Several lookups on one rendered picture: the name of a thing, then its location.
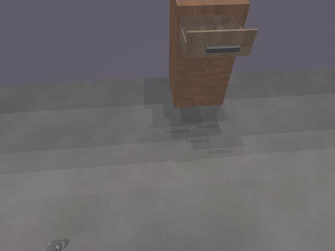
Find cabinet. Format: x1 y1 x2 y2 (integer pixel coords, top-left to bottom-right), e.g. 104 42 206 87
169 0 250 108

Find handle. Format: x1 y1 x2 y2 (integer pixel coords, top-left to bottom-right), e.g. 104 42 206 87
205 43 240 53

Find robot left hand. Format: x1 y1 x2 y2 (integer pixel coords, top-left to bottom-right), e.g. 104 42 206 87
42 239 69 251

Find drawer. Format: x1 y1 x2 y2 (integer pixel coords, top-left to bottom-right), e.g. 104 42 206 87
180 16 258 59

